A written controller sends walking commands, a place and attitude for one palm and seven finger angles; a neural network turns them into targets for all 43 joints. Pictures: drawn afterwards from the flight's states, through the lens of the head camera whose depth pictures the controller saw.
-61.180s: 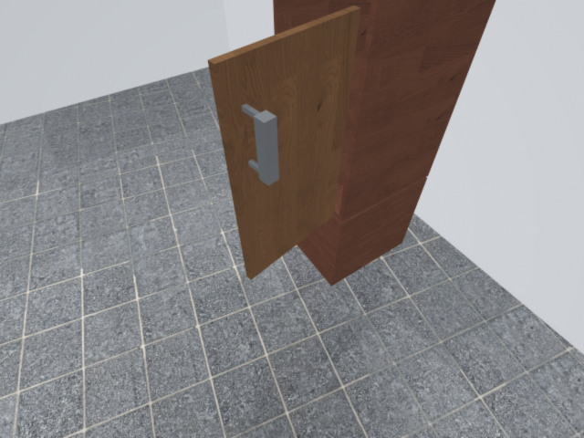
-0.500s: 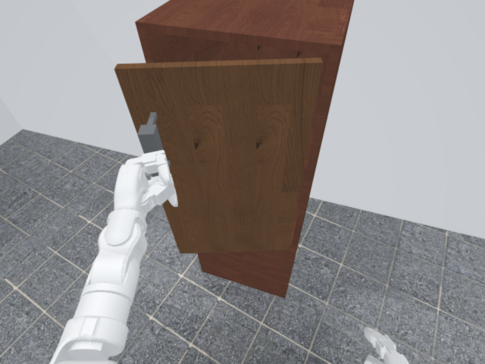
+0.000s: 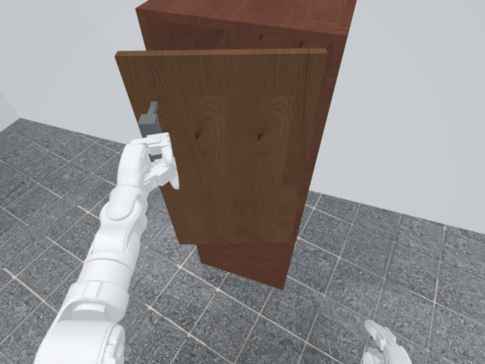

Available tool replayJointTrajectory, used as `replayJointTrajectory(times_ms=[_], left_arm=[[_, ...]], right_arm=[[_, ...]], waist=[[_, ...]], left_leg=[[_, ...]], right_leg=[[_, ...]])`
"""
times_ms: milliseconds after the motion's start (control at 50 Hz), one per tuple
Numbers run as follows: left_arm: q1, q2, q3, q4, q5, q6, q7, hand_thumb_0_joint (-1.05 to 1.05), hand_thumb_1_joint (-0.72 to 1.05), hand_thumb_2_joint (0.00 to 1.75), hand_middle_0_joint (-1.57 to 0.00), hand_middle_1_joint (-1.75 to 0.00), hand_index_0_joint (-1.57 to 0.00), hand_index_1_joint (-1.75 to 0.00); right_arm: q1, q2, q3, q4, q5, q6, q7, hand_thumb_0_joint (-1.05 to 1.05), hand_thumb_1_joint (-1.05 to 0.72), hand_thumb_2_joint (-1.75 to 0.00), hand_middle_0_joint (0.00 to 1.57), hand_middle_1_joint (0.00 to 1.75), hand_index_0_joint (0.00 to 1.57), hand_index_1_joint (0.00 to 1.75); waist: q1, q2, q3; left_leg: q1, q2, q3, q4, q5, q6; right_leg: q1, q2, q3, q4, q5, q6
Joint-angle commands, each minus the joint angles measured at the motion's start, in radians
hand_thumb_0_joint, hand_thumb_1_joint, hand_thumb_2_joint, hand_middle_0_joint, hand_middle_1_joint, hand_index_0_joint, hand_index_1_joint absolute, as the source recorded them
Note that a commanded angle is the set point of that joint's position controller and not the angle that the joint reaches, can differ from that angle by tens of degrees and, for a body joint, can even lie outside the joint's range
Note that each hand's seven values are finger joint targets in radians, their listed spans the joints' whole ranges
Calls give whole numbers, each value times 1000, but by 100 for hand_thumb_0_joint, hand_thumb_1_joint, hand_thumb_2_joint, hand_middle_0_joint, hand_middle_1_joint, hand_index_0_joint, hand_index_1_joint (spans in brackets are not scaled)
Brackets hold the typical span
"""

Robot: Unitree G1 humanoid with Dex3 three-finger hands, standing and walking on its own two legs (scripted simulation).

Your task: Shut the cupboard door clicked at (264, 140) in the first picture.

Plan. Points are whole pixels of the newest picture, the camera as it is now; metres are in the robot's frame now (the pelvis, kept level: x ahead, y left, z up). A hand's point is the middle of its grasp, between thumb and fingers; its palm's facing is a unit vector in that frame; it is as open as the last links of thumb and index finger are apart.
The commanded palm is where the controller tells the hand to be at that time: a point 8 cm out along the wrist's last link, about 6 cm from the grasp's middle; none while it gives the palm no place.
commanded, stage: push the door shut along its arc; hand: left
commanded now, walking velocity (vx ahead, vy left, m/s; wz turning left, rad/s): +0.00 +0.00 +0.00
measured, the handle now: (159, 141) +0.48 +0.17 +0.11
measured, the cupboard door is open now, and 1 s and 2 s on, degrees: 20 0 0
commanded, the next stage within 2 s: pull the fist back off the door in 1.02 s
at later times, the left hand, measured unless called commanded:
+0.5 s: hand (182, 144) +0.46 +0.13 +0.12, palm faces -0.14 -0.99 -0.01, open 3.2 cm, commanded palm +0.46 +0.18 +0.12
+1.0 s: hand (195, 130) +0.50 +0.11 +0.12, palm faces -0.26 -0.97 -0.01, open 3.1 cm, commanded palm +0.52 +0.15 +0.12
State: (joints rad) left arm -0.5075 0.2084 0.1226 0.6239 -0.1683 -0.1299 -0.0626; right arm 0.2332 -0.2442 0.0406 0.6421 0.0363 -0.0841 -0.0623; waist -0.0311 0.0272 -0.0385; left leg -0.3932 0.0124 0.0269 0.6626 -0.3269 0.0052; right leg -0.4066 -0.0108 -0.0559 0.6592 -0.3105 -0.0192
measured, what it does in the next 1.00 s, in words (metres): stands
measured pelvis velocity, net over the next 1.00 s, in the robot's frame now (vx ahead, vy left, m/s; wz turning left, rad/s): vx -0.01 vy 0.01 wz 0.00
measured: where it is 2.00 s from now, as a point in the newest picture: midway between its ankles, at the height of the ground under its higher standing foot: outside the picture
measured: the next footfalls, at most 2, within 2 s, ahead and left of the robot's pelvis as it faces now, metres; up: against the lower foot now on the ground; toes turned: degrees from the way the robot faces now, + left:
none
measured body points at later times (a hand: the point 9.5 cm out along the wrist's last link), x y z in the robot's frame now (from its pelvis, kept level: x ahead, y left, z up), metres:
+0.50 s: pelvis +0.00 +0.01 -0.01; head +0.05 +0.01 +0.44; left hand +0.46 +0.18 +0.12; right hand +0.06 -0.26 -0.13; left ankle +0.01 +0.12 -0.72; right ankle +0.02 -0.11 -0.72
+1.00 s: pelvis -0.01 +0.01 -0.02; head +0.08 +0.02 +0.42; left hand +0.51 +0.16 +0.12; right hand -0.02 -0.26 -0.14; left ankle +0.01 +0.12 -0.72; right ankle +0.02 -0.11 -0.72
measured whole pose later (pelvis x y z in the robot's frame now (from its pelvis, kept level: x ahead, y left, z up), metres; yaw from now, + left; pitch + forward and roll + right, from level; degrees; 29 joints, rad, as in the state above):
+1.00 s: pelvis -0.01 +0.01 -0.02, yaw +0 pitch +14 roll -2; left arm -1.09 0.42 0.21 1.27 -0.14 -0.28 -0.31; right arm 0.42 -0.28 0.02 0.71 0.01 -0.07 -0.04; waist -0.18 0.03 -0.07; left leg -0.71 0.02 0.01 0.84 -0.37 0.02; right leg -0.70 -0.01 -0.07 0.78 -0.33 -0.01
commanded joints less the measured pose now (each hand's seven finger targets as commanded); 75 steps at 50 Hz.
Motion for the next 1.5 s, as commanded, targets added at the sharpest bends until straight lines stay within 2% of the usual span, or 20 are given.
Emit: replayJointTrajectory(times_ms=[0, 140, 240, 300, 360, 440, 500, 560, 640, 700, 760, 840, 1100, 1120, 1160, 1200, 1260, 1340, 1400, 1480], left_arm=[[-492, 184, 67, -137, -9, -101, -40, 0, 90, 90, -130, -150, -130, -150], [-598, 199, 66, -69, -21, -149, -103, 0, 90, 90, -130, -150, -130, -150], [-694, 186, 40, 29, -27, -157, -130, 0, 90, 90, -130, -150, -130, -150], [-766, 254, 83, 98, -16, -173, -136, 0, 90, 90, -130, -150, -130, -150], [-837, 203, 30, 139, -9, -189, -158, 0, 90, 90, -130, -150, -130, -150], [-889, 223, 47, 233, -16, -196, -179, 0, 90, 90, -130, -150, -130, -150], [-913, 333, 132, 271, -5, -210, -179, 0, 90, 90, -130, -150, -130, -150], [-947, 293, 88, 265, 9, -224, -197, 0, 90, 90, -130, -150, -130, -150], [-974, 316, 108, 347, 3, -206, -214, 0, 90, 90, -130, -150, -130, -150], [-1020, 418, 176, 384, 15, -197, -210, 0, 90, 90, -130, -150, -130, -150], [-1062, 362, 120, 376, 29, -204, -225, 0, 90, 90, -130, -150, -130, -150], [-1137, 399, 133, 384, 28, -203, -248, 0, 90, 90, -130, -150, -130, -150], [-1336, 295, 12, 458, 20, -187, -261, 0, 90, 90, -130, -150, -130, -150], [-1371, 279, 200, 417, -65, -176, -56, 0, 90, 90, -130, -150, -130, -150], [-1293, 182, 159, 451, -8, -166, 142, 0, 90, 90, -130, -150, -130, -150], [-1267, 216, 154, 483, 101, -186, 262, 0, 90, 90, -130, -150, -130, -150], [-1320, 295, 114, 458, 244, -234, 286, 0, 90, 90, -130, -150, -130, -150], [-1191, 372, 221, 465, 187, -250, 225, 0, 90, 90, -130, -150, -130, -150], [-1050, 429, 296, 457, 168, -246, 200, 0, 90, 90, -130, -150, -130, -150], [-933, 318, 236, 301, 142, -266, 178, 0, 90, 90, -130, -150, -130, -150]], right_arm=[[-8, -131, -52, -120, 4, -35, -5, 0, -90, -90, 20, 30, 20, 30], [45, -142, -66, -105, 5, -31, 4, 0, -90, -90, 20, 30, 20, 30], [74, -150, -67, -88, 9, -29, 4, 0, -90, -90, 20, 30, 20, 30], [106, -164, -70, -72, 4, -25, 0, 0, -90, -90, 20, 30, 20, 30], [122, -162, -72, -59, 3, -32, 6, 0, -90, -90, 20, 30, 20, 30], [157, -177, -71, -47, -2, -34, 9, 0, -90, -90, 20, 30, 20, 30], [189, -191, -76, -41, -10, -31, 7, 0, -90, -90, 20, 30, 20, 30], [196, -184, -77, -44, -11, -31, 16, 0, -90, -90, 20, 30, 20, 30], [224, -195, -78, -37, -13, -20, 17, 0, -90, -90, 20, 30, 20, 30], [251, -209, -78, -32, -17, -15, 12, 0, -90, -90, 20, 30, 20, 30], [262, -202, -80, -29, -20, -19, 18, 0, -90, -90, 20, 30, 20, 30], [287, -211, -84, -21, -21, -12, 15, 0, -90, -90, 20, 30, 20, 30], [312, -227, -71, 37, -22, -57, -1, 0, -90, -90, 20, 30, 20, 30], [304, -193, -66, 25, -39, -69, 5, 0, -90, -90, 20, 30, 20, 30], [300, -190, -69, 22, -62, -80, 38, 0, -90, -90, 20, 30, 20, 30], [327, -199, -72, 26, -89, -75, 65, 0, -90, -90, 20, 30, 20, 30], [341, -203, -80, 12, -108, -54, 95, 0, -90, -90, 20, 30, 20, 30], [341, -201, -86, -31, -94, -20, 91, 0, -90, -90, 20, 30, 20, 30], [345, -194, -89, -53, -83, 5, 83, 0, -90, -90, 20, 30, 20, 30], [317, -171, -101, -82, -70, 24, 87, 0, -90, -90, 20, 30, 20, 30]], waist=[[-14, -37, -292], [-35, -35, -345], [-67, -45, -306], [-76, -51, -309], [-97, 22, -337], [-114, -18, -342], [-110, -42, -380], [-118, 40, -411], [-143, -20, -378], [-151, -32, -374], [-171, 29, -421], [-193, 17, -448], [-287, 72, -379], [-209, 107, -414], [-233, 43, -399], [-242, 7, -403], [-241, 100, -480], [-167, 47, -587], [-128, -51, -549], [-103, -53, -526]], left_leg=[[83, -27, -24, -76, 155, 17], [85, -26, -29, -49, 212, 18], [63, -26, -34, -43, 161, 20], [42, -27, -39, -38, 150, 23], [79, -24, -49, -26, 153, 15], [41, -22, -56, -14, 139, 15], [7, -23, -58, 0, 153, 21], [33, -20, -57, 15, 179, 13], [-10, -15, -59, 23, 166, 17], [-71, -18, -55, 34, 127, 25], [-19, -13, -63, 51, 169, 19], [-27, -12, -69, 66, 180, 22], [-30, -3, -108, 72, -22, 26], [-87, -4, -129, 53, -75, 7], [-94, 4, -142, 34, -143, 1], [-136, -5, -127, 51, -121, 11], [-118, -13, -100, 86, -39, 15], [-103, -16, -66, 87, 110, 15], [-180, -15, -32, 70, 131, 24], [-136, -18, 1, 47, 184, 25]], right_leg=[[94, 12, 44, -85, 219, -2], [79, 19, 38, -53, 297, -4], [15, 25, 34, -57, 241, -2], [6, 26, 37, -51, 218, -3], [-56, 28, 28, -34, 207, -8], [-78, 31, 28, -22, 192, -6], [-53, 31, 34, -8, 206, -5], [-88, 32, 35, 8, 226, -7], [-112, 38, 32, 9, 218, -2], [-101, 38, 44, 9, 193, 0], [-150, 39, 38, 22, 212, 0], [-158, 42, 39, 27, 221, 4], [-364, 43, 22, 16, 8, 1], [-338, 42, 17, 15, -9, 9], [-355, 42, -2, 29, -32, 21], [-352, 38, -3, 40, -36, 24], [-342, 27, 18, 57, -2, 12], [-164, 38, 35, 50, 128, 5], [-33, 43, 47, 35, 212, 11], [38, 51, 47, 13, 313, 11]])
